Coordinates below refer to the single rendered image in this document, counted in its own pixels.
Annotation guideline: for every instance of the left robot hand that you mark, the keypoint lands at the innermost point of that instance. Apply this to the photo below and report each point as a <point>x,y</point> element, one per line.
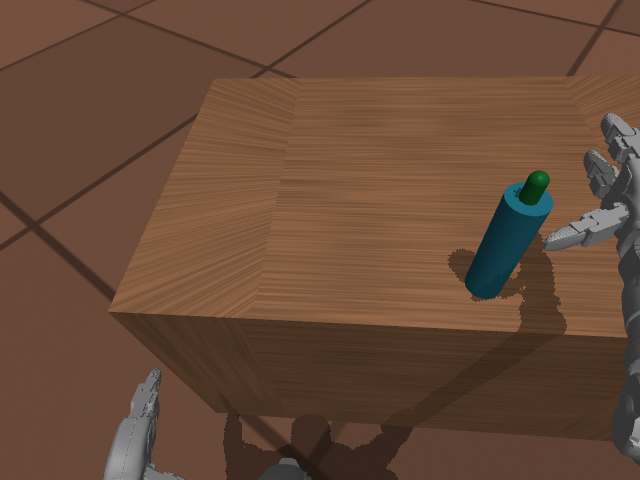
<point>130,454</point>

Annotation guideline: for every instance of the right robot hand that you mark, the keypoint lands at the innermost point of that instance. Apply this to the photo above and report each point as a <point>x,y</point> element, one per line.
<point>620,192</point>

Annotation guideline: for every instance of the bottle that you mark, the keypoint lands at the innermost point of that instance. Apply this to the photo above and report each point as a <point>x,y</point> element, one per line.
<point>521,212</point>

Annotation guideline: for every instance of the right robot arm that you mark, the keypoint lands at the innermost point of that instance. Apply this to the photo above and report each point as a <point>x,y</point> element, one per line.
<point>625,425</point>

